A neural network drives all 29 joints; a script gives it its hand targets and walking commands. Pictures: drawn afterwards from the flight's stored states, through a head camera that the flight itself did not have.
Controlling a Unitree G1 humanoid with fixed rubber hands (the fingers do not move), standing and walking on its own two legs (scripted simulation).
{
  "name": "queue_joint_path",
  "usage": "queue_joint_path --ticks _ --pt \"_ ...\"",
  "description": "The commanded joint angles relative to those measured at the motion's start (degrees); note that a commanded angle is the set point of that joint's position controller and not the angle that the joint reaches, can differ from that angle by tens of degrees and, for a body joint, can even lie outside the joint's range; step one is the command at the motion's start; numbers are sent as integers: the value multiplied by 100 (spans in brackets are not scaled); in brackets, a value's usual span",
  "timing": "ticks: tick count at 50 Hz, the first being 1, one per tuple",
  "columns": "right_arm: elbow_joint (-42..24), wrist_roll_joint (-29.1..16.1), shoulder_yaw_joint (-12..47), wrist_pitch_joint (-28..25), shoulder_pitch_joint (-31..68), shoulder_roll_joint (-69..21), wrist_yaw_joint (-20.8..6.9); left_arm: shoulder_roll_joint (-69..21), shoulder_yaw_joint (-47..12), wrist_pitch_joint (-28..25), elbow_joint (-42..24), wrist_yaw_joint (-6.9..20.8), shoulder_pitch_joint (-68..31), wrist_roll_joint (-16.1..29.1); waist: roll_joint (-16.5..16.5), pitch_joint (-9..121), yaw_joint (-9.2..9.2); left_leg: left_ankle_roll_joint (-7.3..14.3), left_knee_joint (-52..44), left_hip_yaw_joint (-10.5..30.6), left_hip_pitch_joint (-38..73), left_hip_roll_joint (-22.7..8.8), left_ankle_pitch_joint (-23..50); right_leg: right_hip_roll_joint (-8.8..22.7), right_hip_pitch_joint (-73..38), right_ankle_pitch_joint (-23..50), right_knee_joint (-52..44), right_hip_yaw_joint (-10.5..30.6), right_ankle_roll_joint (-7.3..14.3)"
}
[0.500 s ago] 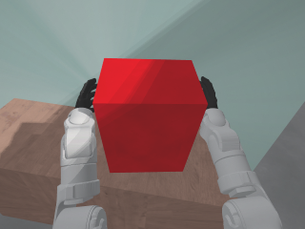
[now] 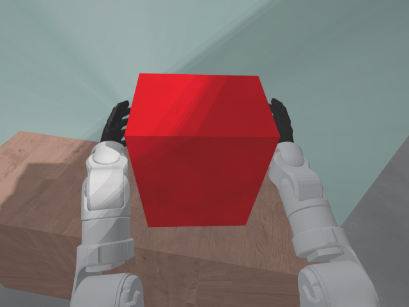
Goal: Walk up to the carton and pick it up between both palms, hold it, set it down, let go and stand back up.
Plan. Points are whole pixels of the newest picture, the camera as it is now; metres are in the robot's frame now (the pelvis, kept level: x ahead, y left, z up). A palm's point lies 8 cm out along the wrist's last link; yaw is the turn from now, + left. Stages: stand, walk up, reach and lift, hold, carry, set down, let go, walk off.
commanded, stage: hold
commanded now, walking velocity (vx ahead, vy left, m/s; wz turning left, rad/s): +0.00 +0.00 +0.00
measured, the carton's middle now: (198, 158) +0.37 +0.00 +0.15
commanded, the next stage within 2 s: none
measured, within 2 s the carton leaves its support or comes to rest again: neither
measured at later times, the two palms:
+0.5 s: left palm (113, 145) +0.36 +0.15 +0.20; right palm (278, 141) +0.36 -0.15 +0.20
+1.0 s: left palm (113, 147) +0.36 +0.15 +0.19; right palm (279, 143) +0.35 -0.15 +0.20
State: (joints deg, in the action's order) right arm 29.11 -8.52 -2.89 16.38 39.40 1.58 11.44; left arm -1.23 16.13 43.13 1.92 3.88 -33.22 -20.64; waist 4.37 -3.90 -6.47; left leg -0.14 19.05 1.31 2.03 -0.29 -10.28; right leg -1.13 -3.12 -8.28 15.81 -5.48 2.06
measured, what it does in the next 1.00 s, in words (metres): stands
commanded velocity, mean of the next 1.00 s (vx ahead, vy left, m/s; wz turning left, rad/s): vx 0.00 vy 0.00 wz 0.00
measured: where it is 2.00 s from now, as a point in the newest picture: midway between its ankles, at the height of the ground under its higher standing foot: outside the picture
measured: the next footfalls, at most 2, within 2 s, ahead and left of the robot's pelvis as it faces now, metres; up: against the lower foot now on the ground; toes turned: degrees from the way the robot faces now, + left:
none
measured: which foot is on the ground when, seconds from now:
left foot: down 0.00-1.00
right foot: down 0.00-1.00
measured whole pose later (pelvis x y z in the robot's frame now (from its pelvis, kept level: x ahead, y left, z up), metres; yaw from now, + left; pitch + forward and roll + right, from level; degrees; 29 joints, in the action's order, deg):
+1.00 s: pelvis +0.00 +0.00 +0.00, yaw +0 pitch -12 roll +0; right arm 30.0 -8.5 -2.7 17.4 39.4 1.3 11.6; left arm -1.8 17.3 44.1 2.9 4.4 -33.2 -21.2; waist 4.5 -4.5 -6.2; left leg -0.1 18.5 0.8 3.2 -0.3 -10.1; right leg -1.1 -4.0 -8.5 16.0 -5.2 2.1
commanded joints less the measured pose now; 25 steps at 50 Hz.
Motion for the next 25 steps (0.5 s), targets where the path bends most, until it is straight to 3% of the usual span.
queue_joint_path --ticks 1,2,4,5,6,8,10,11,12,14,15,16,21,25 --pt "-1189 -305 1854 -169 3696 -2781 -657 -2557 -2385 -228 -330 680 -3637 753 -523 1726 60 15 -334 -257 106 133 1179 -84 -448 573 -175 -14 -349" --pt "-1155 -233 1703 -172 3857 -2797 -710 -2621 -2379 -196 -294 679 -3784 779 -566 1563 50 13 -442 -282 10 102 867 -79 -328 214 -188 -45 -321" --pt "-1444 -279 1736 -273 4143 -2970 -768 -2683 -2471 -220 -473 651 -4006 894 -653 1971 41 59 -378 -300 -17 143 951 -72 -488 453 -151 -25 -340" --pt "-1300 -233 1748 -276 4192 -2930 -778 -2689 -2409 -237 -283 628 -4005 858 -506 1936 105 91 -410 -282 -14 111 836 -79 -430 321 -138 -14 -329" --pt "-1306 -236 1694 -290 4200 -2995 -770 -2700 -2429 -268 -301 613 -4083 885 -591 2016 71 101 -400 -288 25 130 815 -70 -422 309 -157 -8 -370" --pt "-1356 -243 1793 -328 4238 -3091 -739 -2640 -2450 -331 -217 596 -4039 926 -440 2100 137 156 -338 -315 -34 170 998 -59 -556 632 -130 39 -387" --pt "-1425 -334 1932 -321 4012 -3091 -683 -2635 -2531 -344 -393 600 -3889 957 -464 2403 85 123 -202 -279 165 177 1491 -64 -706 1183 -52 74 -392" --pt "-1298 -317 1856 -272 3986 -2959 -659 -2645 -2454 -304 -202 632 -3763 870 -534 2132 3 88 -203 -248 149 168 1416 -54 -656 1104 -79 67 -392" --pt "-1214 -279 1839 -245 3864 -2908 -644 -2646 -2366 -273 -213 664 -3698 795 -504 1960 37 59 -231 -287 146 197 1347 -60 -618 996 -115 32 -413" --pt "-1311 -290 1797 -249 3873 -2909 -633 -2688 -2438 -247 -337 709 -3704 809 -585 1972 -70 8 -229 -298 260 193 1445 -64 -609 1016 -135 14 -387" --pt "-1341 -313 1825 -253 3913 -2867 -650 -2648 -2461 -254 -489 718 -3889 845 -575 2062 -41 15 -244 -279 266 199 1341 -53 -621 923 -134 28 -383" --pt "-1411 -319 1831 -257 3932 -2907 -630 -2601 -2441 -242 -312 742 -3760 853 -538 2023 -98 49 -229 -298 289 222 1345 -30 -625 1043 -154 23 -399" --pt "-1366 -208 1656 -295 4177 -2962 -709 -2663 -2420 -317 -272 708 -4075 895 -551 2054 18 107 -421 -288 -30 183 683 -2 -519 407 -135 6 -400" --pt "-1512 -254 1846 -323 4239 -3107 -666 -2745 -2585 -395 -369 614 -4147 983 -556 2364 23 50 -195 -286 207 206 1352 -83 -507 864 -89 5 -421"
